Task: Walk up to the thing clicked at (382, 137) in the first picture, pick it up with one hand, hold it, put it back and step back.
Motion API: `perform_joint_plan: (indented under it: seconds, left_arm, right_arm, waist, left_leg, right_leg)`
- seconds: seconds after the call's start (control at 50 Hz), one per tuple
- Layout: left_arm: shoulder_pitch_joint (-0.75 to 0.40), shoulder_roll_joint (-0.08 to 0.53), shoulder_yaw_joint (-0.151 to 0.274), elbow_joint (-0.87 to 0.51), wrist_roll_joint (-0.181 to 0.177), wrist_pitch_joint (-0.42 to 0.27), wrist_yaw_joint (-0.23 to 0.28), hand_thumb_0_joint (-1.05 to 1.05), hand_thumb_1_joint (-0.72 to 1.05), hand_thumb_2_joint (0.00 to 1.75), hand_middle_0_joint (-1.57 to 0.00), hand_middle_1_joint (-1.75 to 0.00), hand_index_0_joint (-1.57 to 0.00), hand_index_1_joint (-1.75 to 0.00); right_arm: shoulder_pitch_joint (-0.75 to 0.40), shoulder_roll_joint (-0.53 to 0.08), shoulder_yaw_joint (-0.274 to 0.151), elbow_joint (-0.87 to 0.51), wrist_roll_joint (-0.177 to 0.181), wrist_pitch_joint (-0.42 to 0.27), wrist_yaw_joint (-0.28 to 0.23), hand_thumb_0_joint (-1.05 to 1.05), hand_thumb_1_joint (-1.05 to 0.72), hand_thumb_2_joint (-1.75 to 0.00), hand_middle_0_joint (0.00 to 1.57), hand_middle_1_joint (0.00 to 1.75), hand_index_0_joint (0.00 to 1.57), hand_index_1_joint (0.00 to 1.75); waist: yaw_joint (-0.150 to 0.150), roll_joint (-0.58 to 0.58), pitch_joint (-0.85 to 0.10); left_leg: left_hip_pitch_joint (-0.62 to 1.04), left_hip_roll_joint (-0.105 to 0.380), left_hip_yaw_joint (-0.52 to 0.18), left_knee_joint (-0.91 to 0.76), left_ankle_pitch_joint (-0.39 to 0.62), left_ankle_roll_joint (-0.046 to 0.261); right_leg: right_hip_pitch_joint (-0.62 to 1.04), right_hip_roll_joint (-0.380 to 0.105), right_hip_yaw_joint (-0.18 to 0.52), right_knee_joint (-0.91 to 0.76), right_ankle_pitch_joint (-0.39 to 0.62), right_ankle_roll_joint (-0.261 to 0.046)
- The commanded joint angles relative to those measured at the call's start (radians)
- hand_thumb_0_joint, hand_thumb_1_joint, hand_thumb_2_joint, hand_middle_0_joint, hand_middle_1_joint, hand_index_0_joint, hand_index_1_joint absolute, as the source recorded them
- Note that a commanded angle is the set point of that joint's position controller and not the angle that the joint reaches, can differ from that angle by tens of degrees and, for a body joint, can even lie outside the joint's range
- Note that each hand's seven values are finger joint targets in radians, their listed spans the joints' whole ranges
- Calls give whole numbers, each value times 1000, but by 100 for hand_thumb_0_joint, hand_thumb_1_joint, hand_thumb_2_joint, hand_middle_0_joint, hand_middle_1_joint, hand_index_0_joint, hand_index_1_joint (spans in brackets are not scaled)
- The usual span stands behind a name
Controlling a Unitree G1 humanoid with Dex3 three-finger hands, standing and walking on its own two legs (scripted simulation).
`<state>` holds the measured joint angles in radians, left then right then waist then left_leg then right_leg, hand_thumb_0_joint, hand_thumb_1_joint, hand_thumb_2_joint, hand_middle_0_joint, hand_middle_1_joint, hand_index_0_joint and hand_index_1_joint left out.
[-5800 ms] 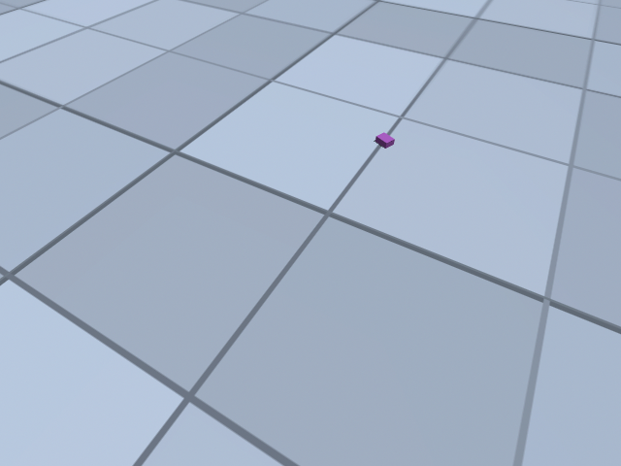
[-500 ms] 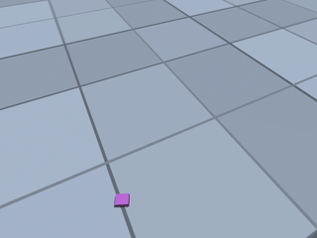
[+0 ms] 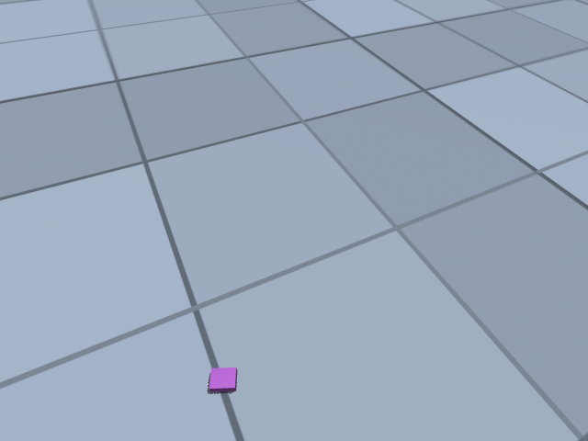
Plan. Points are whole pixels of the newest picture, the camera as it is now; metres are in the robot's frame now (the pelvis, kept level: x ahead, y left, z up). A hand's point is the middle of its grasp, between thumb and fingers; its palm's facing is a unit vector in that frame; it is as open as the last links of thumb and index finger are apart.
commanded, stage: walk up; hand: left
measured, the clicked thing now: (223, 379) +0.45 +0.21 -0.76
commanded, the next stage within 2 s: stand in 1.08 s
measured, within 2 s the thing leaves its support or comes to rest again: neither
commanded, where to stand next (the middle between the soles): +0.06 -0.03 m, yaw +2 degrees
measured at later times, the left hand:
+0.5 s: hand out of the picture +0.09 +0.26 -0.16, palm faces +0.00 -0.95 -0.31, open 7.4 cm
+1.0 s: hand out of the picture +0.09 +0.25 -0.15, palm faces +0.01 -0.95 -0.31, open 7.4 cm
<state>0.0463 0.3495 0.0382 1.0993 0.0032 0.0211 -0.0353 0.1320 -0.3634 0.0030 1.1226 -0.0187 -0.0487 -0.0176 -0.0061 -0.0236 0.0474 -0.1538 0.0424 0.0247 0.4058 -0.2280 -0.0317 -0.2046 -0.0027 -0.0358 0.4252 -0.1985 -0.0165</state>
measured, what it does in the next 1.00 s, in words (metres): stands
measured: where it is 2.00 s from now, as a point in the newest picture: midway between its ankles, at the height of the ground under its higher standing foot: outside the picture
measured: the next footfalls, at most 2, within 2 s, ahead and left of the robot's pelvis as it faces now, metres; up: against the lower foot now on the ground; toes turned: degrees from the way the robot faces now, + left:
none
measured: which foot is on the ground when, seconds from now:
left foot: down 0.00-1.00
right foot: down 0.00-1.00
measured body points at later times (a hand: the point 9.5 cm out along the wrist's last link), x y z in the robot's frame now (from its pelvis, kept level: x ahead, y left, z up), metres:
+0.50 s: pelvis +0.01 +0.01 +0.00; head +0.02 +0.01 +0.45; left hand +0.09 +0.31 -0.13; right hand +0.09 -0.30 -0.12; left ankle -0.01 +0.14 -0.74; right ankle +0.02 -0.11 -0.74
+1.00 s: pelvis +0.01 +0.00 +0.00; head +0.02 +0.00 +0.45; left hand +0.09 +0.30 -0.13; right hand +0.08 -0.31 -0.12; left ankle -0.01 +0.14 -0.74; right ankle +0.02 -0.11 -0.74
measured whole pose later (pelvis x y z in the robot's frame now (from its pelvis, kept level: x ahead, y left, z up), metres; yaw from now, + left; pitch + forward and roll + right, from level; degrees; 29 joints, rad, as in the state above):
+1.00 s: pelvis +0.01 +0.00 +0.00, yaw +0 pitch -2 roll +0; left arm 0.08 0.34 0.05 1.12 0.02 0.02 -0.03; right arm 0.13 -0.36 -0.01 1.13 -0.02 -0.03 -0.01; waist -0.01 -0.01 0.05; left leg -0.11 0.04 0.02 0.34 -0.21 -0.03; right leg -0.15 0.00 -0.04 0.36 -0.18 -0.01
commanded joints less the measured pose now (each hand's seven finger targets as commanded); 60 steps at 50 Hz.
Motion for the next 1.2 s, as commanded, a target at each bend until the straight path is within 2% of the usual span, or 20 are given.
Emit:
perform_joint_plan:
  seconds: [0.0,0.12,0.16,0.3,0.38,0.6,0.64,0.66,0.74,0.84,0.98,1.04,1.06,1.08,1.18]
  left_arm:
    - [-38,197,37,-58,-2,-21,14,0,90,90,-20,-30,-20,-30]
    - [-52,199,36,-47,2,-18,15,0,90,90,-20,-30,-20,-30]
    - [-50,196,31,-47,1,-19,14,0,90,90,-20,-30,-20,-30]
    - [-35,199,33,-36,6,-20,16,0,90,90,-20,-30,-20,-30]
    - [-40,202,33,-35,8,-20,17,0,90,90,-20,-30,-20,-30]
    - [-23,202,40,-35,10,-22,20,0,90,90,-20,-30,-20,-30]
    - [-7,197,39,-34,9,-22,20,0,90,90,-20,-30,-20,-30]
    - [-18,201,41,-35,13,-22,20,0,90,90,-20,-30,-20,-30]
    - [-25,202,45,-42,13,-22,20,0,90,90,-20,-30,-20,-30]
    - [-13,203,47,-43,10,-21,19,0,90,90,-20,-30,-20,-30]
    - [-20,198,48,-50,13,-20,18,0,90,90,-20,-30,-20,-30]
    - [-7,201,50,-51,11,-21,19,0,90,90,-20,-30,-20,-30]
    - [-26,192,29,-42,2,-36,26,0,90,90,-20,-30,-20,-30]
    - [-16,192,29,-38,3,-43,30,0,90,90,-20,-30,-20,-30]
    - [-15,205,19,-24,2,-52,37,0,90,90,-20,-30,-20,-30]
  right_arm:
    - [-36,-230,-43,-61,4,-23,-18,0,-90,-90,20,30,20,30]
    - [-44,-232,-52,-61,3,-19,-19,0,-90,-90,20,30,20,30]
    - [-58,-228,-50,-63,2,-18,-17,0,-90,-90,20,30,20,30]
    - [-67,-224,-56,-64,4,-14,-16,0,-90,-90,20,30,20,30]
    - [-69,-226,-56,-60,4,-11,-14,0,-90,-90,20,30,20,30]
    - [-56,-219,-53,-54,4,-8,-14,0,-90,-90,20,30,20,30]
    - [-69,-213,-51,-60,4,-6,-13,0,-90,-90,20,30,20,30]
    - [-62,-216,-53,-59,3,-6,-13,0,-90,-90,20,30,20,30]
    - [-44,-212,-52,-54,3,-7,-13,0,-90,-90,20,30,20,30]
    - [-52,-209,-48,-57,2,-5,-12,0,-90,-90,20,30,20,30]
    - [-40,-214,-49,-58,1,-7,-13,0,-90,-90,20,30,20,30]
    - [-42,-209,-48,-65,2,-6,-12,0,-90,-90,20,30,20,30]
    - [-82,-195,-40,-59,2,5,-4,0,-90,-90,20,30,20,30]
    - [-86,-196,-42,-62,4,11,-2,0,-90,-90,20,30,20,30]
    - [-70,-199,-37,-44,8,17,5,0,-90,-90,20,30,20,30]
  waist:
    - [14,34,-113]
    - [4,36,-109]
    - [9,36,-100]
    - [6,32,-107]
    - [1,32,-87]
    - [3,21,-91]
    - [10,19,-78]
    - [2,13,-78]
    - [0,11,-80]
    - [10,12,-61]
    - [4,17,-74]
    - [11,13,-68]
    - [9,64,-73]
    - [8,60,-89]
    - [3,27,-97]
  left_leg:
    - [1,108,-78,-65,216,62]
    - [7,116,-80,-88,241,60]
    - [5,113,-78,-96,214,60]
    - [31,109,-79,-102,217,59]
    - [15,107,-82,-117,171,58]
    - [17,101,-76,-115,172,57]
    - [31,94,-73,-111,157,57]
    - [17,94,-73,-109,150,58]
    - [8,92,-72,-117,141,56]
    - [10,83,-73,-111,113,54]
    - [2,91,-75,-113,130,56]
    - [11,88,-72,-107,146,54]
    - [17,97,-82,-118,164,42]
    - [34,100,-85,-112,175,44]
    - [59,101,-85,-126,195,37]
  right_leg:
    - [96,-120,120,-68,171,-20]
    - [115,-119,105,-68,188,-15]
    - [112,-121,113,-81,180,-9]
    - [116,-121,105,-91,173,-8]
    - [117,-120,104,-101,150,-5]
    - [127,-121,108,-112,161,-8]
    - [102,-118,109,-125,132,-5]
    - [111,-118,109,-126,135,-7]
    - [121,-122,114,-122,134,-11]
    - [97,-118,122,-139,79,-10]
    - [114,-116,117,-130,114,-13]
    - [109,-116,119,-131,127,-8]
    - [119,-139,124,-141,167,-9]
    - [128,-141,126,-145,203,-8]
    - [135,-139,115,-149,240,-4]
